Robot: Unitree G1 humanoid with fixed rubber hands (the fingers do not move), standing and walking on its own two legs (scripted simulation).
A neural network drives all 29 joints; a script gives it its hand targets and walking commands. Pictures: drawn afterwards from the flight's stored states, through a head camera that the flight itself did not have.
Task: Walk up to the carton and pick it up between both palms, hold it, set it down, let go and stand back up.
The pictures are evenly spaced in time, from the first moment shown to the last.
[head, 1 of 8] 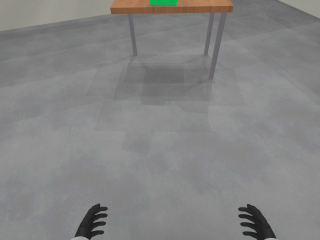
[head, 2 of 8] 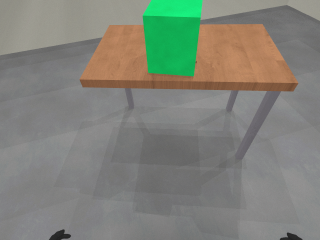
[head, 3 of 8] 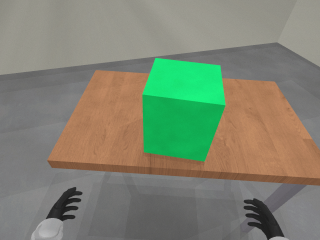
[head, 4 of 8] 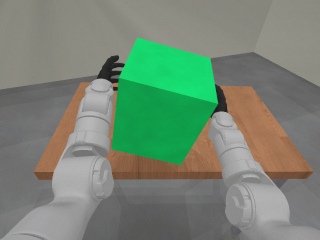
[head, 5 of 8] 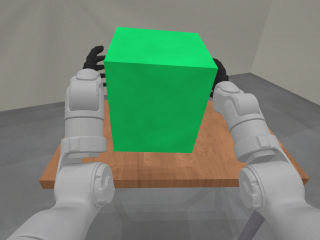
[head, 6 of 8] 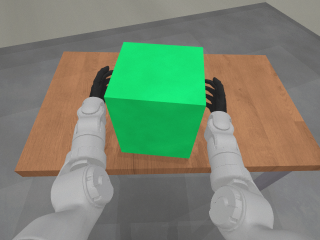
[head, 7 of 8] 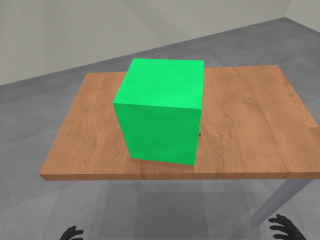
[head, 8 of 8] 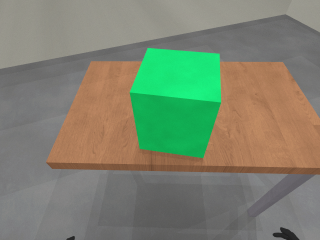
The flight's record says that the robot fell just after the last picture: no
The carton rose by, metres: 0.22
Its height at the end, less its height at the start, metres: +0.00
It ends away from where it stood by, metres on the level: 0.01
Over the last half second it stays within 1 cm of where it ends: yes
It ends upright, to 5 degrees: yes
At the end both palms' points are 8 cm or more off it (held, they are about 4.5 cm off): yes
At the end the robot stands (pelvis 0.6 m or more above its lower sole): yes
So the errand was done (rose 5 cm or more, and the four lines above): yes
